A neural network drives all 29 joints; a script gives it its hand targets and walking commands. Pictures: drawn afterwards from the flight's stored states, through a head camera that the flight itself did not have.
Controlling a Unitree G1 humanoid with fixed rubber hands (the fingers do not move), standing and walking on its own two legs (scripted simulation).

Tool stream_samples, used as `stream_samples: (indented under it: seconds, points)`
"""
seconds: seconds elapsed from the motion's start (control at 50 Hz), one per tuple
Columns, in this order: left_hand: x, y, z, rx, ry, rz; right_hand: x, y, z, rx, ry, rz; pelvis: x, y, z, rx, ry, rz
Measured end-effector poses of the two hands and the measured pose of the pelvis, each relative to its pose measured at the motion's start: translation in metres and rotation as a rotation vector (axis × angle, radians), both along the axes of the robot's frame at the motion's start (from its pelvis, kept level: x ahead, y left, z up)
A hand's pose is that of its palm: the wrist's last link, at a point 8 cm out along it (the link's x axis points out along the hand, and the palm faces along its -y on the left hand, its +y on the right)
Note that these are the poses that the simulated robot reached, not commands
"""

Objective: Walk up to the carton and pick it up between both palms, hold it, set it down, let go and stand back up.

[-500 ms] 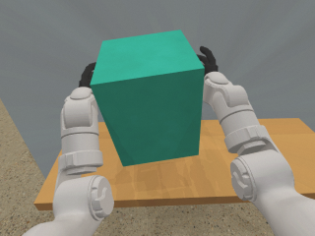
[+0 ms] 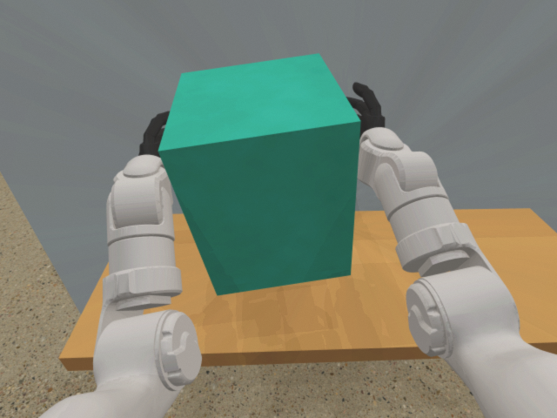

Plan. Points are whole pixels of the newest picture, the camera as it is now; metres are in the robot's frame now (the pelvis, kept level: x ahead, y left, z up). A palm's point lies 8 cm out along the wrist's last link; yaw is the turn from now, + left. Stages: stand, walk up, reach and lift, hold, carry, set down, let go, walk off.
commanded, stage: hold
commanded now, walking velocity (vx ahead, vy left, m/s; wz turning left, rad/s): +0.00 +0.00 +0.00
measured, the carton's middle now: (267, 175) +0.39 -0.01 +0.23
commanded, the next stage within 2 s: set down in 0.62 s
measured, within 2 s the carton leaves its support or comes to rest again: neither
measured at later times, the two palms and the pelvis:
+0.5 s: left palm (153, 163) +0.38 +0.15 +0.26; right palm (368, 135) +0.37 -0.14 +0.29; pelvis +0.00 +0.00 +0.00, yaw +0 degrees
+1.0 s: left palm (143, 145) +0.39 +0.15 +0.28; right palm (362, 132) +0.38 -0.14 +0.29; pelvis +0.00 +0.00 +0.00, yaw +1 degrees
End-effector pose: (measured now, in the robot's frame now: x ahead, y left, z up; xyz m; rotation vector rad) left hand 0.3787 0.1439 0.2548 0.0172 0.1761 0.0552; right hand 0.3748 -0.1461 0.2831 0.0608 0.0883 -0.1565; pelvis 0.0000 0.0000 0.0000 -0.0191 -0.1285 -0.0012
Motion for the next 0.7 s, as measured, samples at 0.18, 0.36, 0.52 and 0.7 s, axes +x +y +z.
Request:
stream_samples:
  seconds: [0.18, 0.36, 0.52, 0.7]
  points:
    - [-0.0031, 0.0013, 0.0072, 0.009, -0.014, 0.008, -0.0016, 0.0013, 0.0057, 0.008, -0.014, 0.006, 0.0014, 0.0014, -0.0002, -0.001, -0.010, 0.002]
    - [-0.0002, -0.0002, 0.0043, 0.003, 0.000, -0.005, -0.0021, -0.0004, 0.0023, 0.000, 0.000, -0.006, -0.0002, 0.0018, 0.0000, 0.000, -0.011, 0.000]
    - [-0.0003, 0.0014, 0.0050, 0.009, -0.013, -0.001, -0.0004, 0.0015, 0.0052, 0.001, -0.013, 0.001, 0.0001, 0.0020, -0.0001, -0.001, 0.000, -0.002]
    - [-0.0028, 0.0001, 0.0068, 0.011, -0.021, 0.004, -0.0021, -0.0001, 0.0047, 0.004, -0.020, 0.007, 0.0025, 0.0013, 0.0001, -0.002, -0.018, 0.003]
